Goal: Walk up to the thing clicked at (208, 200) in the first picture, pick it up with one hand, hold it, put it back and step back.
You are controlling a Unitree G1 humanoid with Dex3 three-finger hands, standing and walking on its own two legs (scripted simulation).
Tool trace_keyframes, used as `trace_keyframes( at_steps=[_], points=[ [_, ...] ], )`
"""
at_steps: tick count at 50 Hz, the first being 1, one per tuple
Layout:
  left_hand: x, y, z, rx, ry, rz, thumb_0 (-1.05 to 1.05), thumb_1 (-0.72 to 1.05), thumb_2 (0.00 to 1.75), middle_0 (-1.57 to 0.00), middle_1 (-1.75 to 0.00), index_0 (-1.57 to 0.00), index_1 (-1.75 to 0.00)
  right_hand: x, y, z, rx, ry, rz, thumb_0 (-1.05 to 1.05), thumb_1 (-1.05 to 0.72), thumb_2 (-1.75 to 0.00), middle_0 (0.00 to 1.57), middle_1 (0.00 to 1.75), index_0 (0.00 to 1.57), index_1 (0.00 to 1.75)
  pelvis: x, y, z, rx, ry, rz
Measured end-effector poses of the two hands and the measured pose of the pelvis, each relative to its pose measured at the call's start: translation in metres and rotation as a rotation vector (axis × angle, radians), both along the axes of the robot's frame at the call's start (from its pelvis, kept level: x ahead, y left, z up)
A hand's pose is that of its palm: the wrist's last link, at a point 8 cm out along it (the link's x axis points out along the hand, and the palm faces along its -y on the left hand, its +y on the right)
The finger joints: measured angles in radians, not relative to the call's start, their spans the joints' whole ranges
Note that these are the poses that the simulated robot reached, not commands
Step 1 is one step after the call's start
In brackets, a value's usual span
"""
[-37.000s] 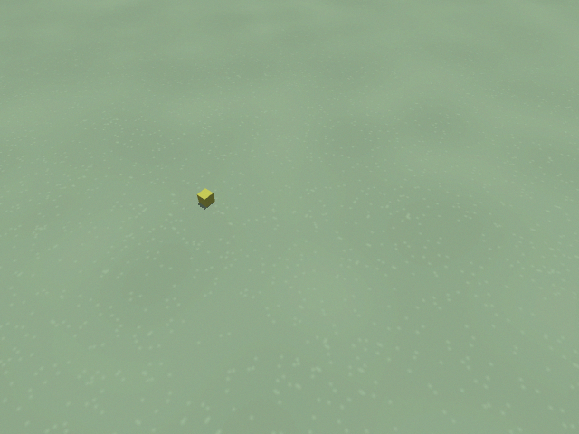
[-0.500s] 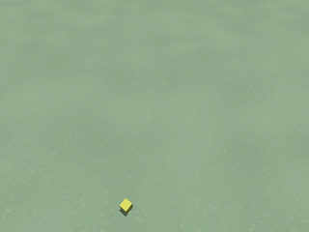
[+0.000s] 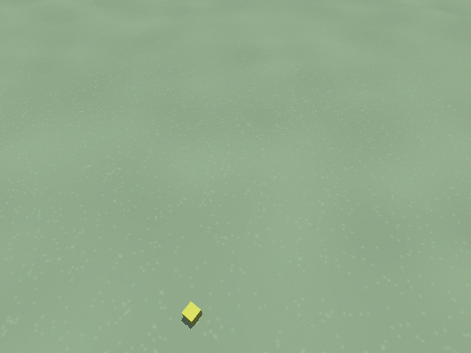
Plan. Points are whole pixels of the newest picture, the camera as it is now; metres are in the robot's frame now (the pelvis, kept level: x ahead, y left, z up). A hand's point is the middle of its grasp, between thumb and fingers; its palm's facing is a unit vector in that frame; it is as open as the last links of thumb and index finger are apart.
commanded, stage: stand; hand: left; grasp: from above
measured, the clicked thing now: (192, 313) +0.41 +0.20 -0.75
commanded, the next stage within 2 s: step back in 0.80 s
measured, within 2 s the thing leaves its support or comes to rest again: neither
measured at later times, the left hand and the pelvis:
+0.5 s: hand out of the picture +0.07 +0.25 -0.16, palm faces -0.01 -0.94 -0.33, open 7.3 cm; pelvis +0.00 +0.00 +0.00, yaw +0 degrees
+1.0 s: hand out of the picture +0.07 +0.27 -0.16, palm faces -0.04 -0.92 -0.39, open 7.3 cm; pelvis -0.03 -0.01 -0.02, yaw -1 degrees
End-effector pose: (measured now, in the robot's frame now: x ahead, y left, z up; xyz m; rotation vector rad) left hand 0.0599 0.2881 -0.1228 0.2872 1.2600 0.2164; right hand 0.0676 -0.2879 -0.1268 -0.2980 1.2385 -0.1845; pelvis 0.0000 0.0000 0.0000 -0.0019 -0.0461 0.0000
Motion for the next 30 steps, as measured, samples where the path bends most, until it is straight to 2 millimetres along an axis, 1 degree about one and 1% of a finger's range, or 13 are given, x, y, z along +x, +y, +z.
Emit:
trace_keyframes(
  at_steps=[6,13,30],
  points=[
    [0.009,0.000,0.001,0.000,-0.018,-0.006,0.01,0.91,0.90,-0.20,-0.30,-0.20,-0.30,0.007,-0.002,0.002,-0.005,-0.018,0.000,0.01,-0.90,-0.90,0.21,0.30,0.21,0.30,0.002,0.000,0.000,0.000,-0.001,-0.003],
    [0.013,0.002,0.003,0.004,-0.030,-0.013,0.01,0.91,0.90,-0.20,-0.30,-0.20,-0.30,0.007,-0.003,0.004,-0.007,-0.022,-0.002,0.01,-0.90,-0.90,0.21,0.30,0.21,0.30,0.002,0.000,0.001,0.000,-0.001,-0.003],
    [0.005,0.005,0.002,0.002,-0.005,-0.017,0.01,0.91,0.90,-0.20,-0.30,-0.20,-0.30,-0.007,-0.003,0.003,-0.005,0.008,-0.017,0.01,-0.90,-0.90,0.21,0.30,0.21,0.30,0.001,0.001,0.001,0.001,0.001,-0.007]
  ],
)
